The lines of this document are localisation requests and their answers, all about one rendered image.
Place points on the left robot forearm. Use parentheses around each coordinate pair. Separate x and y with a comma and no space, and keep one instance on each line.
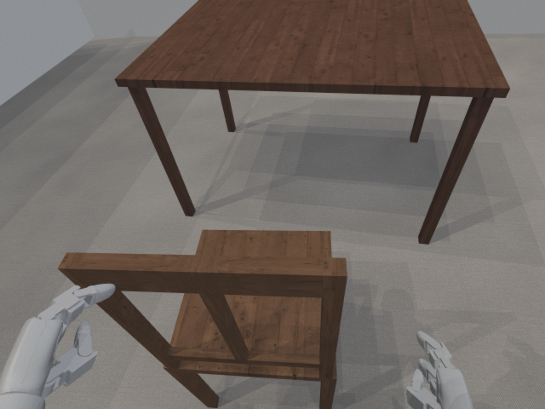
(21,400)

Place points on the left robot hand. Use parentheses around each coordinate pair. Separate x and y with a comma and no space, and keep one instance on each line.
(28,368)

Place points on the table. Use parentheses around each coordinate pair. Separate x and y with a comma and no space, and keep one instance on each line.
(379,47)

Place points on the right robot hand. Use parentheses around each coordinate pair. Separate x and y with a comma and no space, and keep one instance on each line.
(448,385)

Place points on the chair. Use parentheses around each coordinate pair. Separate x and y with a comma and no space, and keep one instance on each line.
(257,303)

